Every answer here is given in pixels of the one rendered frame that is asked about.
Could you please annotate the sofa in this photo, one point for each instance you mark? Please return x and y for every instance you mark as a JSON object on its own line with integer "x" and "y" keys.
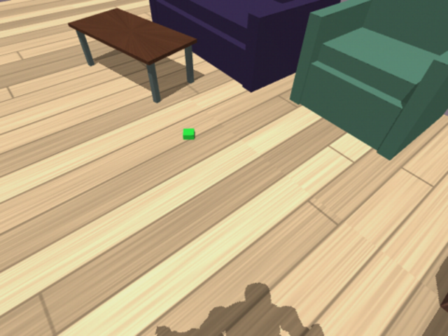
{"x": 255, "y": 42}

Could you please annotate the small box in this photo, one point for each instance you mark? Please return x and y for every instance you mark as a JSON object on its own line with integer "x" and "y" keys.
{"x": 188, "y": 134}

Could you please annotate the coffee table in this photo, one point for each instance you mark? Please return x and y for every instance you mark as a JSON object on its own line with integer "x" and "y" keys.
{"x": 137, "y": 37}

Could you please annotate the armchair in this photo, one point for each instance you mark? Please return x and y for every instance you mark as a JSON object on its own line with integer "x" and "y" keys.
{"x": 377, "y": 69}

